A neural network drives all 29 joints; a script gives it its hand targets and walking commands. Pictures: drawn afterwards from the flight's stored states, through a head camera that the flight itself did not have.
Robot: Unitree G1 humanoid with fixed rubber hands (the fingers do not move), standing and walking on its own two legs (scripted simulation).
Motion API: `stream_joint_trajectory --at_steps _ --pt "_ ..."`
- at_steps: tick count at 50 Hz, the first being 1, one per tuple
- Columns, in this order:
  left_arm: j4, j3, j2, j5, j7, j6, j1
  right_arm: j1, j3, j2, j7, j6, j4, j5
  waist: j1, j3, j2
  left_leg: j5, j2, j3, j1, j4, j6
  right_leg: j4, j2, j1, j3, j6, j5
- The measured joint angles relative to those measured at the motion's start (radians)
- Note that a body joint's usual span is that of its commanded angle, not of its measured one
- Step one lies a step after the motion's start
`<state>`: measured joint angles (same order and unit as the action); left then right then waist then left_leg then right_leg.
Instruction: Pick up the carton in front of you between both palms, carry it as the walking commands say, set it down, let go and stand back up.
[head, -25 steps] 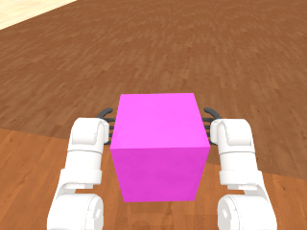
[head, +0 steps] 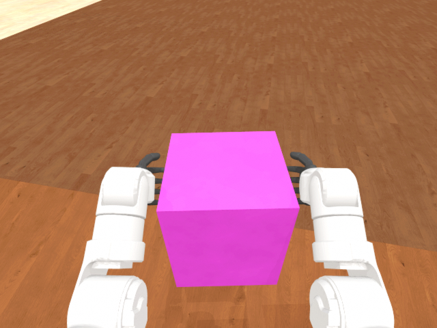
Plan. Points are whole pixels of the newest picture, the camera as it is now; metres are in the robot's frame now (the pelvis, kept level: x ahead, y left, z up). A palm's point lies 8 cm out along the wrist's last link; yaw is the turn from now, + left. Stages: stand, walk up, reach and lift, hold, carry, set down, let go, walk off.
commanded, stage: carry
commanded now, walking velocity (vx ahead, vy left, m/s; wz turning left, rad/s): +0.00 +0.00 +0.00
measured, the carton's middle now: (225, 210) +0.35 +0.00 +0.05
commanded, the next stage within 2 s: none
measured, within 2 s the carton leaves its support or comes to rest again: neither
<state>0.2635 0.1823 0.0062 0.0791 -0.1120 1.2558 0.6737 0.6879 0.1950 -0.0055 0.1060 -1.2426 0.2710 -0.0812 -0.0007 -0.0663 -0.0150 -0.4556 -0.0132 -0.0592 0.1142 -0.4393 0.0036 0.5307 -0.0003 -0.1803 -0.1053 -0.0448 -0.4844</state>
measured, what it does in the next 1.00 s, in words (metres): climbs: left foot 0.03 m higher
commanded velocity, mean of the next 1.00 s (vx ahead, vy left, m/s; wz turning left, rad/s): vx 0.43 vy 0.00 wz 0.00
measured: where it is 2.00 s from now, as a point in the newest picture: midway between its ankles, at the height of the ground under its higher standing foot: (213, 204)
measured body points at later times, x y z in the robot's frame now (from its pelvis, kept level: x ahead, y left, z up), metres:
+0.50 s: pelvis +0.05 -0.02 -0.01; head +0.01 -0.01 +0.44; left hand +0.41 +0.14 +0.17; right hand +0.41 -0.16 +0.18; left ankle -0.03 +0.08 -0.72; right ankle -0.02 -0.10 -0.73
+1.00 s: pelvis +0.29 +0.04 +0.04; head +0.34 +0.03 +0.49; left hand +0.70 +0.13 +0.19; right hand +0.66 -0.17 +0.19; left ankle +0.23 +0.08 -0.70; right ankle +0.38 -0.09 -0.59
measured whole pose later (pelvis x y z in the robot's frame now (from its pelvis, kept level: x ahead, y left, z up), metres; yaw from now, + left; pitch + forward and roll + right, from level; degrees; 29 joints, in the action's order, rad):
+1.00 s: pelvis +0.29 +0.04 +0.04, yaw -2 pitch +2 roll -1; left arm 0.06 0.32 0.00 0.11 -0.12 1.37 0.87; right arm 0.88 0.25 -0.01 0.17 -1.32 0.10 -0.02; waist -0.12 0.07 -0.02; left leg -0.49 -0.05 -0.12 0.13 -0.41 0.07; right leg 1.21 -0.04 -0.79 -0.07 -0.06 -0.45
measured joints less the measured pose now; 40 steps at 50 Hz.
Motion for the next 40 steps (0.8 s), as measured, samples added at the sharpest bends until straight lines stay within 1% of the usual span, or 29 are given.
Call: stream_joint_trajectory --at_steps 9,12,18,22,24,25,27,29,31,32,33,34,35,36,37,39,40 --pt "-0.002 0.001 0.0 0.001 0.0 0.001 0.002 0.002 0.0 -0.001 0.0 -0.001 -0.002 -0.001 0.0 0.003 0.0 0.008 0.001 -0.002 0.007 0.001 -0.001 -0.001 0.0 -0.007 -0.001 -0.001 0.008" --pt "-0.019 -0.005 0.002 -0.004 -0.002 0.01 -0.002 0.0 -0.005 -0.002 0.0 -0.008 -0.016 0.002 0.001 0.004 0.001 0.003 0.003 -0.003 0.001 -0.002 0.0 0.003 0.0 -0.001 -0.001 -0.003 0.003" --pt "-0.09 -0.004 0.028 -0.034 -0.017 0.057 0.029 0.043 -0.02 -0.01 0.024 -0.052 -0.074 0.026 -0.005 -0.006 0.006 -0.033 0.001 -0.01 -0.012 -0.014 0.001 0.043 -0.007 -0.003 -0.001 -0.006 -0.044" --pt "-0.076 0.016 0.031 -0.036 -0.021 0.086 0.097 0.1 -0.008 -0.032 0.029 -0.087 -0.074 0.04 -0.006 -0.022 -0.014 -0.081 0.024 -0.001 -0.004 -0.068 -0.007 0.046 0.012 0.016 -0.015 -0.012 -0.079" --pt "-0.044 0.021 0.019 -0.024 -0.024 0.092 0.13 0.115 0.011 -0.047 0.027 -0.099 -0.06 0.048 0.004 -0.032 -0.005 -0.087 0.036 -0.018 0.038 -0.177 0.009 0.032 0.018 0.037 -0.02 -0.018 -0.093" --pt "-0.03 0.021 0.013 -0.018 -0.026 0.096 0.139 0.119 0.02 -0.052 0.024 -0.103 -0.049 0.05 0.014 -0.037 0.009 -0.115 0.032 -0.022 0.075 -0.257 0.016 0.017 0.017 0.049 -0.016 -0.021 -0.095" --pt "-0.018 0.017 0.009 -0.017 -0.032 0.108 0.144 0.133 0.036 -0.057 0.018 -0.109 -0.021 0.048 0.038 -0.038 0.037 -0.213 0.016 -0.03 0.171 -0.414 0.028 -0.031 0.012 0.078 0.002 -0.025 -0.086" --pt "-0.025 0.007 0.015 -0.029 -0.039 0.122 0.144 0.153 0.05 -0.056 0.015 -0.114 -0.004 0.041 0.062 -0.026 0.056 -0.273 0.008 -0.044 0.274 -0.52 0.035 -0.09 0.003 0.117 0.022 -0.023 -0.073" --pt "-0.041 0.002 0.025 -0.043 -0.046 0.134 0.151 0.171 0.063 -0.052 0.013 -0.12 -0.006 0.034 0.077 -0.007 0.066 -0.26 0.011 -0.057 0.368 -0.552 0.036 -0.147 -0.008 0.164 0.036 -0.012 -0.064" --pt "-0.048 0.003 0.03 -0.048 -0.049 0.138 0.157 0.18 0.07 -0.047 0.013 -0.122 -0.011 0.028 0.079 0.001 0.071 -0.228 0.013 -0.066 0.402 -0.533 0.036 -0.17 -0.015 0.187 0.041 -0.004 -0.064" --pt "-0.053 0.009 0.036 -0.053 -0.051 0.142 0.166 0.19 0.076 -0.04 0.012 -0.121 -0.013 0.022 0.076 0.008 0.078 -0.178 0.011 -0.078 0.42 -0.486 0.037 -0.18 -0.027 0.207 0.046 0.005 -0.072" --pt "-0.055 0.019 0.045 -0.056 -0.05 0.146 0.178 0.203 0.08 -0.031 0.012 -0.118 -0.011 0.013 0.063 0.016 0.088 -0.117 0.001 -0.097 0.419 -0.419 0.04 -0.164 -0.044 0.217 0.048 0.015 -0.092" --pt "-0.054 0.034 0.054 -0.058 -0.048 0.146 0.189 0.219 0.079 -0.023 0.012 -0.111 -0.004 0.003 0.041 0.025 0.09 -0.066 -0.013 -0.116 0.396 -0.341 0.048 -0.102 -0.062 0.213 0.039 0.02 -0.124" --pt "-0.053 0.05 0.063 -0.057 -0.041 0.14 0.194 0.229 0.072 -0.013 0.014 -0.101 0.002 -0.005 0.017 0.037 0.087 -0.003 -0.025 -0.127 0.374 -0.32 0.056 0.028 -0.084 0.177 0.029 0.021 -0.154" --pt "-0.049 0.063 0.065 -0.051 -0.035 0.128 0.191 0.224 0.061 -0.002 0.018 -0.088 0.0 -0.012 -0.013 0.044 0.076 0.007 -0.032 -0.129 0.362 -0.336 0.062 0.201 -0.081 0.117 0.054 0.022 -0.156" --pt "-0.039 0.082 0.052 -0.031 -0.022 0.115 0.182 0.183 0.048 0.007 0.025 -0.079 -0.025 -0.009 -0.058 0.059 0.046 -0.023 -0.04 -0.118 0.319 -0.32 0.073 0.548 -0.02 -0.037 0.131 0.009 -0.116" --pt "-0.039 0.087 0.042 -0.018 -0.019 0.116 0.179 0.162 0.041 0.006 0.033 -0.081 -0.04 0.002 -0.076 0.068 0.034 -0.03 -0.042 -0.111 0.29 -0.286 0.075 0.679 0.002 -0.116 0.139 -0.001 -0.092"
